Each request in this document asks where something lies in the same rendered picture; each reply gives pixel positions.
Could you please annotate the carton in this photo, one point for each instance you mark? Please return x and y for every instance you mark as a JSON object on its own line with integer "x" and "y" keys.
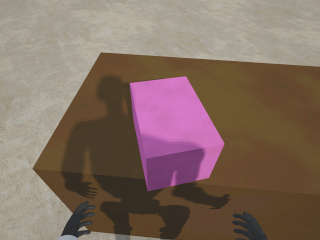
{"x": 178, "y": 142}

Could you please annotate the right robot hand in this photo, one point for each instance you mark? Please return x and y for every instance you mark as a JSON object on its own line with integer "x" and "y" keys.
{"x": 255, "y": 232}

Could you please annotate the left robot hand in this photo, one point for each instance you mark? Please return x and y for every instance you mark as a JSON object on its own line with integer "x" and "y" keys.
{"x": 74, "y": 224}

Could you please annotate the pedestal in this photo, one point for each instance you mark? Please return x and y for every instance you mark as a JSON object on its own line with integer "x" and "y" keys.
{"x": 267, "y": 114}

